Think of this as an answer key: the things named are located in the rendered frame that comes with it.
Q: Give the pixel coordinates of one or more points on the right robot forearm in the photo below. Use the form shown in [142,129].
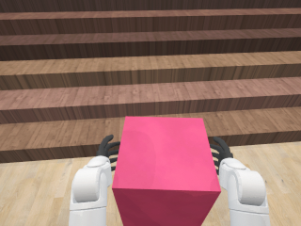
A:
[247,197]

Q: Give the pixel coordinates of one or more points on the left robot forearm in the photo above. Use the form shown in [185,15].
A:
[89,193]

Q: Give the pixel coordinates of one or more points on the robot left hand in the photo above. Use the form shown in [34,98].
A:
[105,146]

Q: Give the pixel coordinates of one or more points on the carton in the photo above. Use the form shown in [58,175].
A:
[165,173]

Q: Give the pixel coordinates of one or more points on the robot right hand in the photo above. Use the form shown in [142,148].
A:
[223,149]

